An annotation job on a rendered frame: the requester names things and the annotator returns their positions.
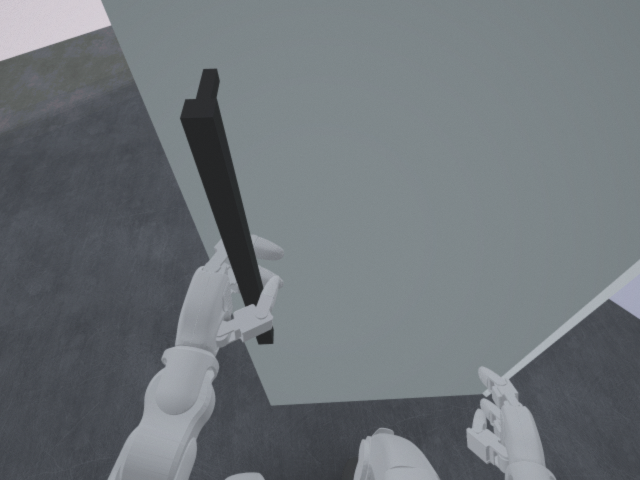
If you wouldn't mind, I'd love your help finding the right robot thigh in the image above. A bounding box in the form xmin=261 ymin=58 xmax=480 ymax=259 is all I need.
xmin=357 ymin=433 xmax=440 ymax=480

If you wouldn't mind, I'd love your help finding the fridge door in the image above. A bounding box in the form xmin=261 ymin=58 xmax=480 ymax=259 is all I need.
xmin=101 ymin=0 xmax=640 ymax=406

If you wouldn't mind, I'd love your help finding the left robot forearm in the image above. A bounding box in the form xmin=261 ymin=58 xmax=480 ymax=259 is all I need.
xmin=108 ymin=346 xmax=219 ymax=480

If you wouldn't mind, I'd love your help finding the handle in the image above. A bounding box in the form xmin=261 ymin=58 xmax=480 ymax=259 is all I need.
xmin=180 ymin=69 xmax=274 ymax=345

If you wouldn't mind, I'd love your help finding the robot left hand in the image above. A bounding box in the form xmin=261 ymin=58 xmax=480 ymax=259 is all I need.
xmin=175 ymin=234 xmax=284 ymax=357

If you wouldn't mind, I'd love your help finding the robot right hand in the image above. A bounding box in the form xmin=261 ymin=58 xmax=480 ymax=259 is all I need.
xmin=466 ymin=366 xmax=546 ymax=473

